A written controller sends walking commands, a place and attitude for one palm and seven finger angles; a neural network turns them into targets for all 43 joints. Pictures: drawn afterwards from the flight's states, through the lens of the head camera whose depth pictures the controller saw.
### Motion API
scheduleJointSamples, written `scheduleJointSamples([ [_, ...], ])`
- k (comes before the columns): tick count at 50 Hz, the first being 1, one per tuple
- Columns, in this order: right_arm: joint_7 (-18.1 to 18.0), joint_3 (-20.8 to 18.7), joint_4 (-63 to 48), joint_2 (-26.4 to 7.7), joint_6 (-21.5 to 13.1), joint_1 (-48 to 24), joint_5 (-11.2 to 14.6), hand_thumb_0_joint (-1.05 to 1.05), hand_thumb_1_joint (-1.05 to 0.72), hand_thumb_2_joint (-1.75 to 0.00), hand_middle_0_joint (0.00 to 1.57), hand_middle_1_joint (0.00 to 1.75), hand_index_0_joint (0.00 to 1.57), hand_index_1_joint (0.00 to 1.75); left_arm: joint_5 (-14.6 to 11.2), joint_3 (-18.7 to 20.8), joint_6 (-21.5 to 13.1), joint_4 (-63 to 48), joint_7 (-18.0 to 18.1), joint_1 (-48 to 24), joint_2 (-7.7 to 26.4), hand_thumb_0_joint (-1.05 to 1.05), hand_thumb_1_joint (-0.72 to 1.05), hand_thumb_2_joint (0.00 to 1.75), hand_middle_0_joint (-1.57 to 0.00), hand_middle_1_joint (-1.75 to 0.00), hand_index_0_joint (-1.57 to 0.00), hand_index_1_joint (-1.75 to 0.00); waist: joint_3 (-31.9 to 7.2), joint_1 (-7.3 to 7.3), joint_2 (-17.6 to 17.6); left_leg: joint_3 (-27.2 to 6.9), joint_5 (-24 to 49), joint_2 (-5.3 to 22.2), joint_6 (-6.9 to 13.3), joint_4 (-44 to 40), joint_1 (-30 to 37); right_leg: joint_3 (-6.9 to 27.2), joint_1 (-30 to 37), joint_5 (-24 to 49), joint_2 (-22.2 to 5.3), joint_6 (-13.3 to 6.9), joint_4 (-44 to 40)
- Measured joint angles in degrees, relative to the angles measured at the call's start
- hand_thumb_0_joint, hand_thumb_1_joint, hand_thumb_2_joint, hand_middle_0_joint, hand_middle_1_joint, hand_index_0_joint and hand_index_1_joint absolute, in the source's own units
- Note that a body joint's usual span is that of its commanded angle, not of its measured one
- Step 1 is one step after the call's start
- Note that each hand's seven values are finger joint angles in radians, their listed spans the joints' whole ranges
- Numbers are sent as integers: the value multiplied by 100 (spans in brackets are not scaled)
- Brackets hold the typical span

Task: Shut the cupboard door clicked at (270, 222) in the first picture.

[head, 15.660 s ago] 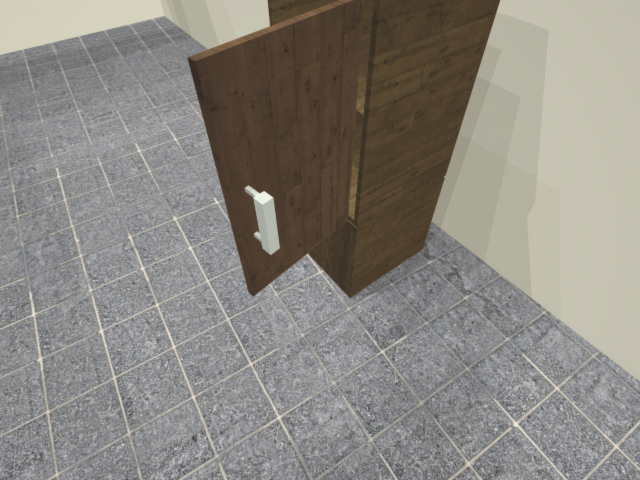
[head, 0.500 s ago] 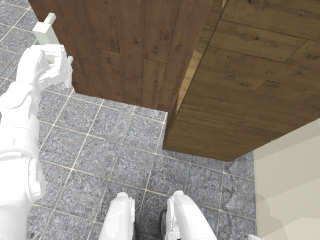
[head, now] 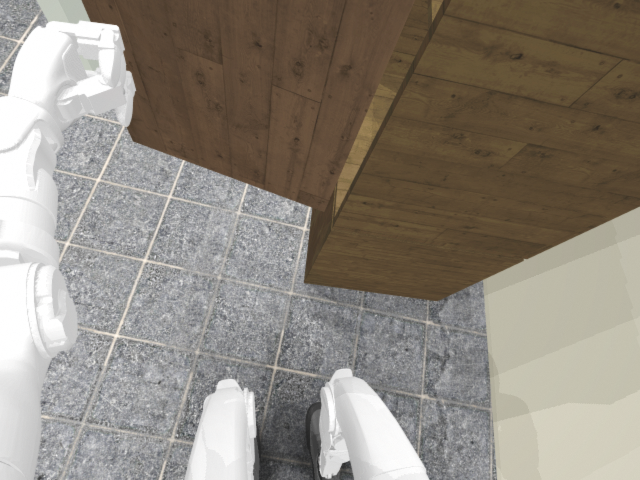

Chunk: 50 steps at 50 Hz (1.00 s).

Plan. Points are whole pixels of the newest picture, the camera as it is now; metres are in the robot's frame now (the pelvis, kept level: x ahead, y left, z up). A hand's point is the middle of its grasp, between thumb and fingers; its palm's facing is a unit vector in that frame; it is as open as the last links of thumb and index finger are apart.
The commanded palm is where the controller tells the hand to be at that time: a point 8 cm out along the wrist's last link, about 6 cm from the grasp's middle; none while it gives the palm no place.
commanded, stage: push the door shut along its arc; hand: left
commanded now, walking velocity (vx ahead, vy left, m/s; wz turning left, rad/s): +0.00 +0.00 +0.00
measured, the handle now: (91, 31) +0.62 +0.22 +0.06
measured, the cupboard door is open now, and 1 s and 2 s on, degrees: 78 67 67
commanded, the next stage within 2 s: pull the fist back off the door in 0.62 s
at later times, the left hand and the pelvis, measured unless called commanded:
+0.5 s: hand (183, 55) +0.59 +0.12 +0.07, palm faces -0.40 -0.92 -0.01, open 3.1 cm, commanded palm +0.61 +0.14 +0.06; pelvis +0.01 -0.01 -0.02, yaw -2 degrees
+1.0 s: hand (198, 46) +0.61 +0.11 +0.06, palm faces +0.01 -1.00 -0.04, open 3.0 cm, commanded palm +0.59 +0.12 +0.06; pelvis +0.00 -0.02 -0.01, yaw -1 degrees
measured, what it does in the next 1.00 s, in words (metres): stands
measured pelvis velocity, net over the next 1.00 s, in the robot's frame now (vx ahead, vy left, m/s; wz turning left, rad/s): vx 0.00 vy -0.02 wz -0.03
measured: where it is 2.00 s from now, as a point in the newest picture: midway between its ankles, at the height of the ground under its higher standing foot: (285, 474)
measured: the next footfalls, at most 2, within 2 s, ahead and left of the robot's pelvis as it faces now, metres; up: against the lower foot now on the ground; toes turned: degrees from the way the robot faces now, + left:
none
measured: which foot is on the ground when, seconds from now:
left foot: down 0.00-1.00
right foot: down 0.00-1.00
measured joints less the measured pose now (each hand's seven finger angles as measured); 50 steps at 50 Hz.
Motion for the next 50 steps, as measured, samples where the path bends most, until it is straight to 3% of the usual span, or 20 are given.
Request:
scheduleJointSamples([
  [22,-30,98,-50,14,-48,-15,-88,0,-90,-90,20,30,20,30,443,25,566,297,-157,-979,233,2,90,90,-130,-150,-130,-150,43,-409,96,31,-214,141,-10,348,-416,26,-464,-135,132,-37,314],
  [26,-39,141,-102,29,-79,49,-108,0,-90,-90,20,30,20,30,555,124,584,434,-164,-1150,399,2,88,91,-130,-150,-130,-150,49,-504,120,61,-255,173,-16,426,-512,52,-591,-165,158,-50,413],
  [37,-26,165,111,113,-115,127,-126,0,-90,-90,21,30,20,30,586,-177,872,487,-217,-1590,631,1,85,92,-130,-150,-131,-150,89,-535,75,-6,-285,197,-73,597,-731,-20,-804,-202,178,-116,580],
  [39,-7,152,15,89,-137,211,-207,0,-90,-90,20,30,20,30,526,124,935,509,199,-1613,448,2,82,90,-130,-150,-132,-150,79,-483,119,-54,-267,192,-84,604,-788,-65,-832,-183,177,-121,557],
  [42,171,130,-146,107,-153,325,-380,0,-90,-90,20,30,20,30,467,530,855,402,1433,-1535,27,2,74,87,-130,-150,-132,-150,75,-422,105,-61,-196,180,-105,527,-800,-69,-841,-122,165,-118,485],
  [45,426,92,-232,162,-125,377,-514,0,-90,-90,20,30,20,30,788,619,481,133,2501,-1285,-300,2,72,85,-130,-150,-132,-150,62,-432,97,-48,-107,163,-124,400,-766,-53,-815,-53,147,-123,386],
  [47,558,74,-235,202,-53,377,-533,0,-90,-90,20,30,20,30,1015,553,266,118,2809,-1151,-372,1,75,86,-130,-150,-131,-150,73,-467,104,-40,-65,154,-133,314,-694,-42,-750,-20,141,-130,317],
  [50,635,75,-222,235,76,402,-497,0,-90,-90,20,30,20,30,1087,528,132,237,2793,-1010,-397,1,81,88,-130,-150,-131,-150,79,-509,126,-26,-22,157,-141,176,-539,-20,-609,19,149,-142,195],
])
